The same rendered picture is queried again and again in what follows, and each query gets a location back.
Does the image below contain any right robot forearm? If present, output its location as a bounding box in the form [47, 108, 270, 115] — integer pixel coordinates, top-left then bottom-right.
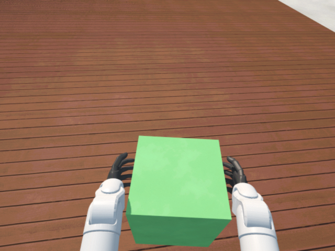
[232, 183, 280, 251]

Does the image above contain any carton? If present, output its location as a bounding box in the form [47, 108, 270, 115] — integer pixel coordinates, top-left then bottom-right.
[126, 136, 232, 247]

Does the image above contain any left robot forearm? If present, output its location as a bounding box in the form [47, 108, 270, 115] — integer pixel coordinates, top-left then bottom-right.
[80, 178, 125, 251]

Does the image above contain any left robot hand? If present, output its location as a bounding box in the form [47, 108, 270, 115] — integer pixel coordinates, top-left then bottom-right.
[107, 152, 135, 188]

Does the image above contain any right robot hand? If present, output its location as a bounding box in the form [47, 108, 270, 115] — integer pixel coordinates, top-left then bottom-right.
[222, 156, 248, 194]

